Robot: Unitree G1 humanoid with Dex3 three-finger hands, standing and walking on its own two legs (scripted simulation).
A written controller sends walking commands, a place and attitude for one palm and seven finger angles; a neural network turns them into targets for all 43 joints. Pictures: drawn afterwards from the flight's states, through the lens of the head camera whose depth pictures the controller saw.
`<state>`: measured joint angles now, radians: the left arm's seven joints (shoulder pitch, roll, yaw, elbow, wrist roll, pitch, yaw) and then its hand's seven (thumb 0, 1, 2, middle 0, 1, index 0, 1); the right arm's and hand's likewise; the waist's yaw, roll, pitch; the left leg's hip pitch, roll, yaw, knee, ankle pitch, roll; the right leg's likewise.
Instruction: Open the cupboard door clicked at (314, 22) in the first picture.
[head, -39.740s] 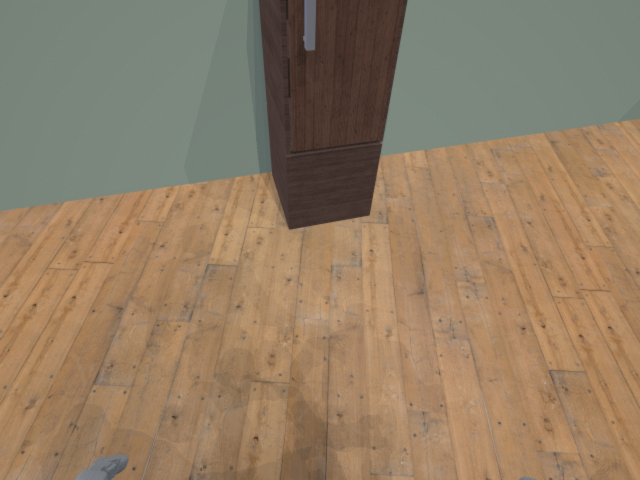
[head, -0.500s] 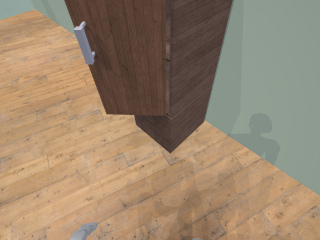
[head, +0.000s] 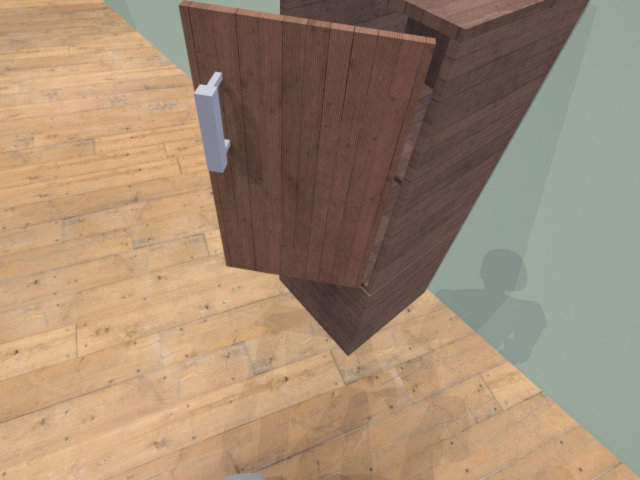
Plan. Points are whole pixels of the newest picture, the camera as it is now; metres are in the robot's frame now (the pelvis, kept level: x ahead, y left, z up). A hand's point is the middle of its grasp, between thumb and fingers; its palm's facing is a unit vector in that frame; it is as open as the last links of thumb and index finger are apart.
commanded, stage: come to a stop and stand still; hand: left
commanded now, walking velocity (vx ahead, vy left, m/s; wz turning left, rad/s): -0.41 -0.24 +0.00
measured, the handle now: (217, 123) +0.57 +0.23 +0.11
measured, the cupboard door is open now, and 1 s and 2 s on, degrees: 41 41 41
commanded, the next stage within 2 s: look again from close up in 0.90 s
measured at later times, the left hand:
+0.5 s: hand out of the picture +0.06 +0.16 -0.16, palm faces -0.03 -0.97 -0.25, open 7.4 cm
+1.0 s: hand out of the picture -0.03 +0.10 -0.16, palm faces +0.02 -0.99 -0.17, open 7.3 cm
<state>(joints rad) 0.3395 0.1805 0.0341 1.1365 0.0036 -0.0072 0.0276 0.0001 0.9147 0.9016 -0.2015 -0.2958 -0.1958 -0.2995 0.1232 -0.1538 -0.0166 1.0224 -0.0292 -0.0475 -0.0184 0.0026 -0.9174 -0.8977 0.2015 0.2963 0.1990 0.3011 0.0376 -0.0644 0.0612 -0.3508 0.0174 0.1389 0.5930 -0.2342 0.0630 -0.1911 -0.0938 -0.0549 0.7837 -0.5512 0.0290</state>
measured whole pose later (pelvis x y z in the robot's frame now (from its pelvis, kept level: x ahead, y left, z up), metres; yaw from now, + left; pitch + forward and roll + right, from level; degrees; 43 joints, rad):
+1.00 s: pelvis -0.03 -0.06 +0.02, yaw -1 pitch -1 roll +0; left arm 0.27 0.15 0.01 1.13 0.00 0.00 0.02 0.00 0.92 0.90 -0.20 -0.30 -0.20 -0.30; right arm 0.26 -0.13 -0.01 1.15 -0.02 0.01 -0.04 0.01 -0.93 -0.90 0.21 0.30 0.20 0.30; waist 0.00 -0.01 0.04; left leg -0.19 0.03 0.04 0.43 -0.22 -0.01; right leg -0.12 -0.01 -0.06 0.41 -0.27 0.00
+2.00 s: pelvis +0.00 -0.02 +0.00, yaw -3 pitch +0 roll +1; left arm 0.31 0.20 0.04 1.05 0.02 0.03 0.04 0.00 0.90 0.90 -0.20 -0.30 -0.20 -0.30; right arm 0.26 -0.18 -0.01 1.02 -0.03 0.00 -0.02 0.01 -0.91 -0.90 0.20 0.30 0.20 0.30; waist 0.03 -0.04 0.05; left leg -0.23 -0.04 0.11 0.59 -0.36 0.07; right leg -0.26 -0.09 -0.02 0.76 -0.50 0.01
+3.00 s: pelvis +0.01 +0.08 +0.02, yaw -4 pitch +2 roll -1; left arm 0.24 0.19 0.05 1.00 0.02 0.06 0.00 0.00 0.91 0.90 -0.20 -0.30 -0.19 -0.30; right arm 0.27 -0.16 -0.03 1.02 -0.04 0.00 -0.04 0.00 -0.92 -0.90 0.21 0.30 0.21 0.30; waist -0.04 -0.04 0.02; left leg -0.30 0.05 0.10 0.42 -0.15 0.02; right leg -0.35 -0.02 -0.03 0.82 -0.44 0.02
